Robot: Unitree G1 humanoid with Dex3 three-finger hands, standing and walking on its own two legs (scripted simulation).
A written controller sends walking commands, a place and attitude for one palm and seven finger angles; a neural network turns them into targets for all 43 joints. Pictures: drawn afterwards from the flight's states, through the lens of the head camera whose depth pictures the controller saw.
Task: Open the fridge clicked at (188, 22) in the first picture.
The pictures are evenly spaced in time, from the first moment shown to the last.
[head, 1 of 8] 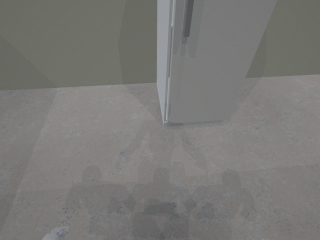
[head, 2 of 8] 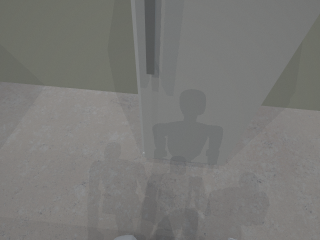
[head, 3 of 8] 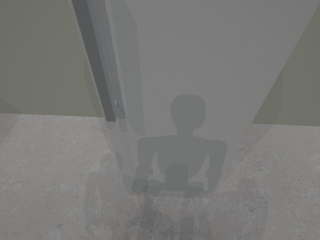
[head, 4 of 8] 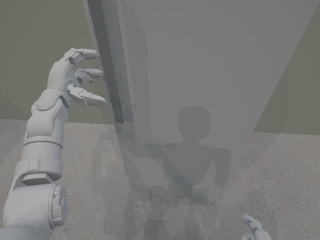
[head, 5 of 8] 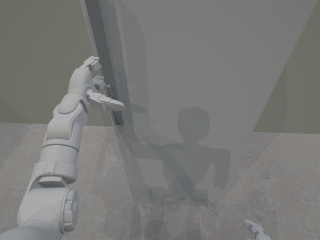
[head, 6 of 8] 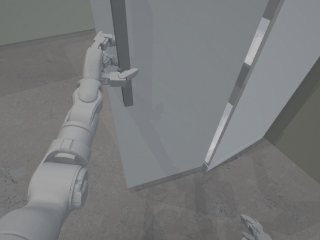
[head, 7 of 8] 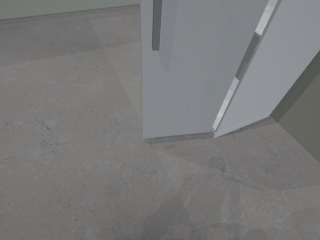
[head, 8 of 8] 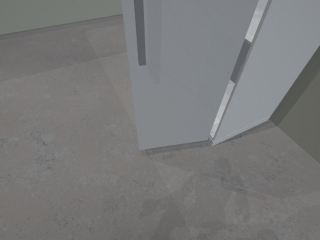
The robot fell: no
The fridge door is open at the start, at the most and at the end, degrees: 0 86 74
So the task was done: yes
